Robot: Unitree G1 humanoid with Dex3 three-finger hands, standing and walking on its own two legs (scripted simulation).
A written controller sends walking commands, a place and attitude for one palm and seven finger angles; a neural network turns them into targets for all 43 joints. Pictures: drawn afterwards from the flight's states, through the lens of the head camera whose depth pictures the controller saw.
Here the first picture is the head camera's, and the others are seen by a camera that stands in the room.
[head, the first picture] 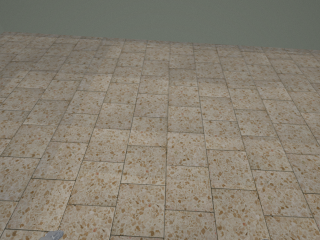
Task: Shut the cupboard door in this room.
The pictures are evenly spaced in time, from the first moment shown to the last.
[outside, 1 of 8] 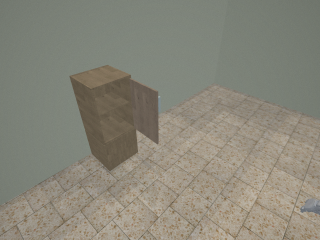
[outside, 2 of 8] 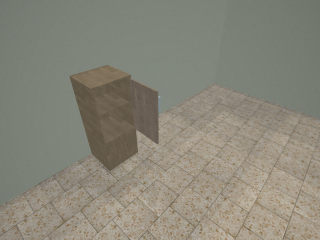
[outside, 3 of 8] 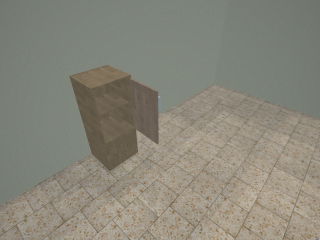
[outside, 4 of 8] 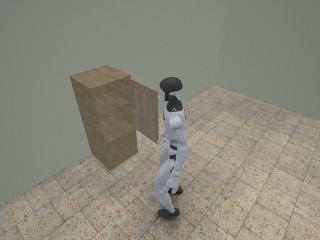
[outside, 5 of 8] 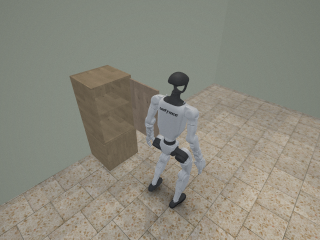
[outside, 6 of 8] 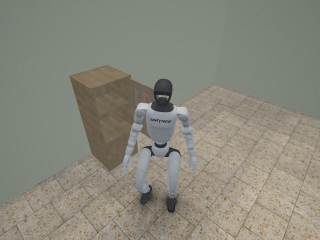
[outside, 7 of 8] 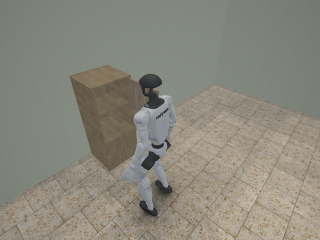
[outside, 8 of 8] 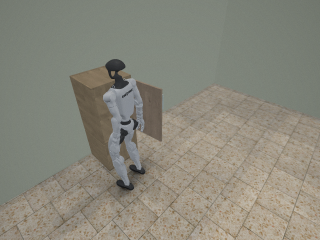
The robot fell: no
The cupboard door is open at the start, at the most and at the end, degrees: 88 96 96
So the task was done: no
